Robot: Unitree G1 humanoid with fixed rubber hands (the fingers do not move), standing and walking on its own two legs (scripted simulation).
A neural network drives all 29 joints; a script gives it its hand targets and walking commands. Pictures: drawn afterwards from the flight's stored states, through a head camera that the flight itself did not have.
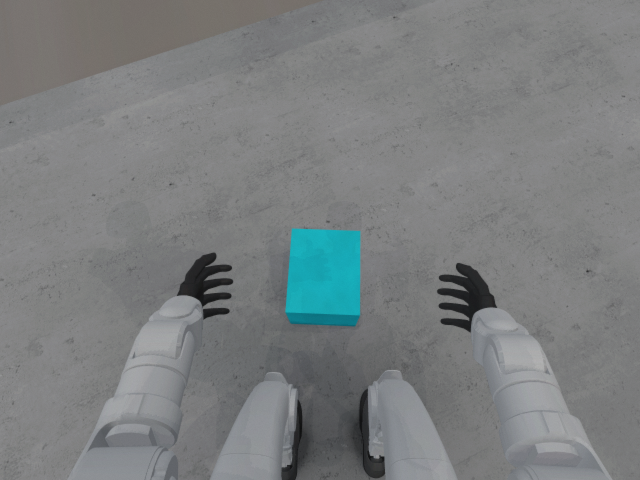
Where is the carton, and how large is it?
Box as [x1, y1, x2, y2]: [285, 229, 359, 325]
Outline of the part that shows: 292,229 285,310 290,322 309,324 355,325 359,316 359,231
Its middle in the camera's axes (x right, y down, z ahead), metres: +0.01 +0.12 +1.07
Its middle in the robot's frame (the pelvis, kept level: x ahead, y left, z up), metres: +0.50 +0.02 -0.60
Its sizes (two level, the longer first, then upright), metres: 0.227 0.185 0.165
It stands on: the floor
